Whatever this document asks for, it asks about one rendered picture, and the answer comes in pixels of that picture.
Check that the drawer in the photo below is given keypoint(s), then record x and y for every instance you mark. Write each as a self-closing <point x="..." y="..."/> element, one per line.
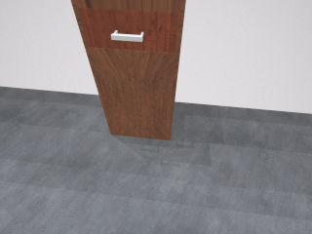
<point x="159" y="29"/>

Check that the cabinet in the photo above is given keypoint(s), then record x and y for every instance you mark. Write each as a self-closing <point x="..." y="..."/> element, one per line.
<point x="137" y="89"/>

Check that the handle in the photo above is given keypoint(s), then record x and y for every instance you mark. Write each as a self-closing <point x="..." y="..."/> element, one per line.
<point x="127" y="37"/>

